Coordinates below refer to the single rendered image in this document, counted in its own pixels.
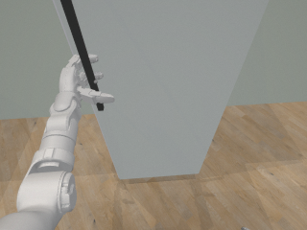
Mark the left robot hand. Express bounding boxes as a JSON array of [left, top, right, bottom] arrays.
[[59, 54, 115, 105]]

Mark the left robot forearm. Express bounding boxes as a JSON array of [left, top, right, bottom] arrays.
[[16, 91, 82, 212]]

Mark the fridge door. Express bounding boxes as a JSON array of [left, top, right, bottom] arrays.
[[54, 0, 270, 180]]

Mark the robot left upper arm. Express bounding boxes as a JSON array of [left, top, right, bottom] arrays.
[[0, 171, 77, 230]]

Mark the handle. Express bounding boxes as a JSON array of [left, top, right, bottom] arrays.
[[60, 0, 104, 111]]

